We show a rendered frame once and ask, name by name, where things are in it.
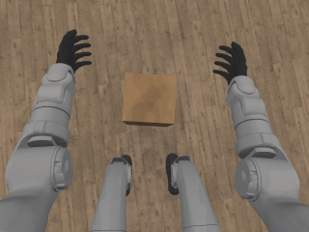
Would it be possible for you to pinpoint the left robot upper arm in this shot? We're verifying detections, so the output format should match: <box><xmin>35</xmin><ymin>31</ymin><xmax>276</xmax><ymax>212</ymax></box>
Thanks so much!
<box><xmin>0</xmin><ymin>145</ymin><xmax>73</xmax><ymax>232</ymax></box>

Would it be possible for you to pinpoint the carton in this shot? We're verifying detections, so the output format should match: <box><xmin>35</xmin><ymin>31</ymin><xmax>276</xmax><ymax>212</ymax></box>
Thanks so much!
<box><xmin>122</xmin><ymin>72</ymin><xmax>177</xmax><ymax>128</ymax></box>

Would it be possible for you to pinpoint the left robot hand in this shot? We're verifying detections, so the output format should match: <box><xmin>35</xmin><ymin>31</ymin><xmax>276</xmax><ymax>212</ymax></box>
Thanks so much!
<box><xmin>56</xmin><ymin>29</ymin><xmax>92</xmax><ymax>74</ymax></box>

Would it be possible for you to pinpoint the left robot forearm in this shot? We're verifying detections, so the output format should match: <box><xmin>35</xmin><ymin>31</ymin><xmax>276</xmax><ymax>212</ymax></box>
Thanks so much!
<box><xmin>5</xmin><ymin>63</ymin><xmax>76</xmax><ymax>190</ymax></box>

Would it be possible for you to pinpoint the left robot shin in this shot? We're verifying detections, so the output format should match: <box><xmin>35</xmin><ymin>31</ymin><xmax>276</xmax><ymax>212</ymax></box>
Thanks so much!
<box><xmin>105</xmin><ymin>157</ymin><xmax>127</xmax><ymax>172</ymax></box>

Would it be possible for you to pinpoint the right robot hand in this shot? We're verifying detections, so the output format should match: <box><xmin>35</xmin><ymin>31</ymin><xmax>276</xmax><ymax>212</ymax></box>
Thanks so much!
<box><xmin>212</xmin><ymin>42</ymin><xmax>247</xmax><ymax>86</ymax></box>

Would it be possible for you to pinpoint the right robot forearm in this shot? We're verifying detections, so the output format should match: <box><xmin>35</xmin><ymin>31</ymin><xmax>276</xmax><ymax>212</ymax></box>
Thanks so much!
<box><xmin>226</xmin><ymin>75</ymin><xmax>300</xmax><ymax>195</ymax></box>

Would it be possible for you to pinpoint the robot right foot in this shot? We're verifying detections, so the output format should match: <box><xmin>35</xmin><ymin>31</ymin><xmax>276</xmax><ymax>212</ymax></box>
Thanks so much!
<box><xmin>165</xmin><ymin>153</ymin><xmax>179</xmax><ymax>195</ymax></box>

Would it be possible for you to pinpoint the right robot upper arm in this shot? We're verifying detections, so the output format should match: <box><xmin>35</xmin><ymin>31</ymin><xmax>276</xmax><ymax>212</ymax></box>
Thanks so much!
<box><xmin>234</xmin><ymin>157</ymin><xmax>309</xmax><ymax>232</ymax></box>

